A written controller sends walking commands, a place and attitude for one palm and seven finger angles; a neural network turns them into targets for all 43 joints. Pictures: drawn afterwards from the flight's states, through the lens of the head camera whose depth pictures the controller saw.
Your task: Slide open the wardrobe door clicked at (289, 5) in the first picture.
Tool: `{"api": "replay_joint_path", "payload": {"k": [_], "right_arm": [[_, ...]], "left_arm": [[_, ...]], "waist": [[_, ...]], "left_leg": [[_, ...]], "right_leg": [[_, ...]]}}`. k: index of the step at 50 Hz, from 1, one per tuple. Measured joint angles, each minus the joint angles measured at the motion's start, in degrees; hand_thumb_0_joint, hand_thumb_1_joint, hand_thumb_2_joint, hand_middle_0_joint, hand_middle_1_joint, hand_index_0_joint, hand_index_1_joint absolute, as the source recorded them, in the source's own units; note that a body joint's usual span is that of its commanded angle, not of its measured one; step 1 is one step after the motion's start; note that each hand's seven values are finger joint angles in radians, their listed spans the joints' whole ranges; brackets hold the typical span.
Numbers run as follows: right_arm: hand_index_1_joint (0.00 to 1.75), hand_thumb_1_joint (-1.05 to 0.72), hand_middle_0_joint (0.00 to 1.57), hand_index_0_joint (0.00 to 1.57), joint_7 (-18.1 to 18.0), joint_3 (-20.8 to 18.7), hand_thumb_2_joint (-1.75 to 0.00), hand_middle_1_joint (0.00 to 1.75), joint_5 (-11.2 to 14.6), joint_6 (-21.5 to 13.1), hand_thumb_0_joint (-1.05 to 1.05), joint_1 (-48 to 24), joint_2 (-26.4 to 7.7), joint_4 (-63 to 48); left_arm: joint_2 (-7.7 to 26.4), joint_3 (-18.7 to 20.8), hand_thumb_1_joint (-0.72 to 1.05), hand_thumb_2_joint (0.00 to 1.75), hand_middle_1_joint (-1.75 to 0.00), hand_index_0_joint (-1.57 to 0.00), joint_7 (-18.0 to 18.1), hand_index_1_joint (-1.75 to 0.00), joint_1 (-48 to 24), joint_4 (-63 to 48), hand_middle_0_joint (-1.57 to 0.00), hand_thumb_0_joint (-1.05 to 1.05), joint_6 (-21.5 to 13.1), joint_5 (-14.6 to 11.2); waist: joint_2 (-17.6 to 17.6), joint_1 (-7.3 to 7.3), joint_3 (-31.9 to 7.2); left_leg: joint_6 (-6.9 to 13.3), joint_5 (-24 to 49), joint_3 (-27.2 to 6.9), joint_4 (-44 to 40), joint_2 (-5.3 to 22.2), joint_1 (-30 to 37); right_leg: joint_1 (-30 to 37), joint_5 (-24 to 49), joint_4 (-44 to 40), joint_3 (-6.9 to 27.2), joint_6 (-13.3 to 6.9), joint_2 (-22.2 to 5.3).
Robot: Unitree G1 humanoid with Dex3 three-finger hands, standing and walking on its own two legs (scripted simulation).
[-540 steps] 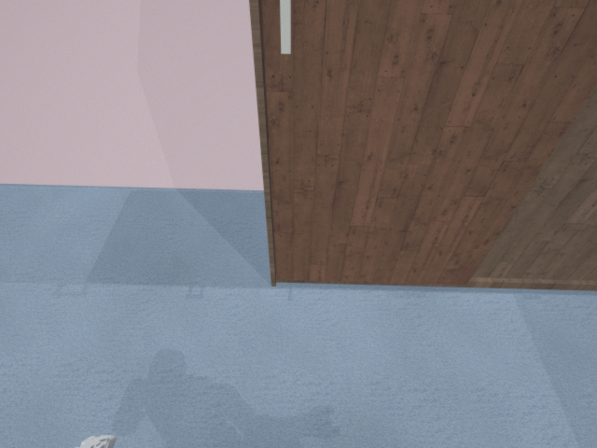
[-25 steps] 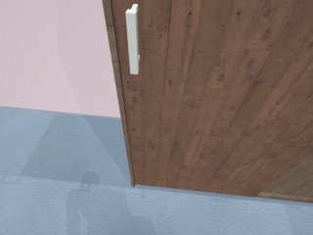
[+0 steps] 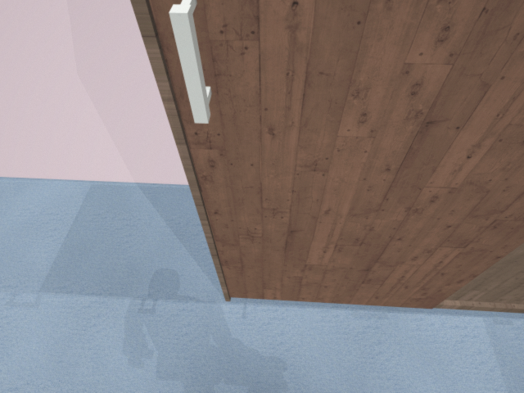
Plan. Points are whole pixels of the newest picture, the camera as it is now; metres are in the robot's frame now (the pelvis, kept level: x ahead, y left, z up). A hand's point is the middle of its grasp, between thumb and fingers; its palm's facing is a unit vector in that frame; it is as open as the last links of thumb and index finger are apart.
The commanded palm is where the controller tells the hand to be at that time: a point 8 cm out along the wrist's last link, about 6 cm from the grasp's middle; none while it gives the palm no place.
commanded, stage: come to a stop and stand still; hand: left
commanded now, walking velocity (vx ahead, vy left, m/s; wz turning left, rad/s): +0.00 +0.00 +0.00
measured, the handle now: (196, 62) +0.46 +0.11 +0.25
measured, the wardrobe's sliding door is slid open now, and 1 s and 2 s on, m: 0.00 0.00 0.00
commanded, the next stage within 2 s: look again from close up in 1.92 s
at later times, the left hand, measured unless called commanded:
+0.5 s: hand out of the picture -0.03 +0.23 -0.16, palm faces -0.02 -0.97 -0.24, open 7.4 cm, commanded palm none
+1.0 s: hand out of the picture -0.04 +0.20 -0.16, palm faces -0.04 -0.98 -0.19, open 7.4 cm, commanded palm none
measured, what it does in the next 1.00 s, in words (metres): stands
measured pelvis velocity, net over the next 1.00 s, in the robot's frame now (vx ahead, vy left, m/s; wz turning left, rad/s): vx -0.04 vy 0.03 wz -0.03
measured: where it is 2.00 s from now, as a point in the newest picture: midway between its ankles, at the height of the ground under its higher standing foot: outside the picture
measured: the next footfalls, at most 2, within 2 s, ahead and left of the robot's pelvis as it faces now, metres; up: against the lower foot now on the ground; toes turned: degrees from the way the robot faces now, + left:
none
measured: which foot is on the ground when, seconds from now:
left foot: down 0.00-1.00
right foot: down 0.00-1.00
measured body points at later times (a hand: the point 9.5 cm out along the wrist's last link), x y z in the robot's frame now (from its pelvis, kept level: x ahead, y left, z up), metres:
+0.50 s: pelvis -0.05 +0.04 +0.01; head -0.05 +0.03 +0.46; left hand -0.03 +0.28 -0.14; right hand -0.01 -0.19 -0.15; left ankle -0.02 +0.12 -0.73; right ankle -0.06 -0.09 -0.73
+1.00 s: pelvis -0.04 +0.03 +0.01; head -0.02 +0.03 +0.46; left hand -0.03 +0.25 -0.15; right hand -0.04 -0.19 -0.15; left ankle -0.02 +0.12 -0.73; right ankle -0.06 -0.09 -0.73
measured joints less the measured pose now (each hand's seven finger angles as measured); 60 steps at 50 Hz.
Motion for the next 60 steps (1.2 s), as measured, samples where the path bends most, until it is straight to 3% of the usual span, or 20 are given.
{"api": "replay_joint_path", "payload": {"k": [2,5,8,11,15,29,41,52,60], "right_arm": [[0.30,-0.93,0.20,0.20,0.2,0.2,-0.90,0.29,0.2,0.3,0.01,-0.6,-0.1,0.5],[0.30,-0.93,0.20,0.20,0.6,0.8,-0.90,0.29,0.0,-0.3,0.01,-1.0,0.1,1.0],[0.30,-0.93,0.20,0.20,0.6,1.4,-0.90,0.29,-0.1,-1.0,0.01,-0.8,0.7,1.8],[0.30,-0.93,0.20,0.20,1.2,1.6,-0.90,0.29,-0.1,-0.6,0.01,-0.6,-0.4,-0.2],[0.30,-0.93,0.20,0.20,1.3,1.8,-0.90,0.29,-0.3,-1.4,0.01,-0.1,-1.0,-3.2],[0.30,-0.93,0.20,0.20,2.2,2.7,-0.90,0.29,-0.7,-0.4,0.01,2.9,-2.2,-2.2],[0.30,-0.91,0.20,0.20,2.0,3.2,-0.90,0.29,-0.3,-1.4,0.01,4.2,-1.3,2.1],[0.30,-0.91,0.20,0.20,1.4,3.3,-0.90,0.29,-0.2,-2.0,0.01,2.1,-0.4,3.5],[0.30,-0.92,0.20,0.20,1.3,3.1,-0.90,0.29,-0.2,-2.1,0.01,0.6,-0.8,3.5]], "left_arm": [[-0.4,-0.5,0.91,0.90,-0.30,-0.19,0.0,-0.30,0.1,0.0,-0.20,0.00,0.0,0.0],[-0.8,-1.1,0.91,0.90,-0.30,-0.19,-0.5,-0.30,1.1,0.9,-0.20,0.00,0.8,-0.6],[-1.1,-1.1,0.92,0.90,-0.30,-0.20,-0.5,-0.30,1.7,3.0,-0.20,0.00,2.0,-0.6],[-1.9,-2.1,0.92,0.90,-0.30,-0.20,0.0,-0.30,3.2,3.6,-0.20,0.01,0.8,-0.5],[-2.2,-2.9,0.92,0.90,-0.30,-0.20,-0.6,-0.30,4.2,4.1,-0.20,0.01,0.5,-0.7],[-0.5,-3.2,0.90,0.90,-0.30,-0.20,-1.7,-0.30,5.2,4.0,-0.20,0.00,1.7,-0.4],[-1.0,-3.6,0.90,0.90,-0.30,-0.20,-1.8,-0.30,5.4,6.9,-0.20,0.00,1.2,-0.6],[-2.3,-3.8,0.90,0.90,-0.30,-0.20,-1.7,-0.30,3.0,7.5,-0.20,0.00,0.7,-0.7],[-1.3,-3.4,0.91,0.90,-0.30,-0.20,-1.6,-0.30,1.8,7.2,-0.20,0.00,0.6,-0.7]], "waist": [[-0.2,0.13,0.3],[-1.5,0.20,0.3],[-3.1,0.64,-0.7],[-1.3,0.53,-1.8],[-0.2,-0.42,-1.9],[1.2,0.08,-3.1],[0.1,0.17,-2.2],[-0.8,0.11,-1.7],[-1.0,0.15,-1.7]], "left_leg": [[-0.2,-0.8,-0.8,-0.2,0.0,-0.7],[-0.1,10.2,-0.5,-7.2,0.1,1.4],[0.2,9.0,0.5,-8.7,-0.5,3.3],[0.3,8.5,0.1,-7.4,0.7,1.4],[1.3,9.1,0.6,-7.3,-0.1,0.9],[3.2,14.8,1.8,-13.6,-2.9,0.8],[2.8,15.6,2.0,-15.9,-2.8,1.8],[1.8,14.6,1.9,-15.9,-1.9,2.9],[1.0,13.7,1.7,-15.8,-1.3,3.8]], "right_leg": [[0.5,0.3,0.3,-0.3,0.0,0.2],[1.1,-0.4,1.8,0.2,0.5,0.1],[2.8,0.6,0.1,1.1,1.2,-0.4],[2.5,2.9,-2.6,1.0,1.4,0.8],[1.5,3.2,-1.4,1.4,2.1,-0.1],[-1.0,6.0,-2.7,2.7,2.7,-2.5],[-0.4,7.0,-4.5,3.0,3.2,-2.3],[1.1,6.3,-5.3,2.9,2.5,-1.4],[2.1,5.7,-5.7,2.8,1.9,-0.7]]}}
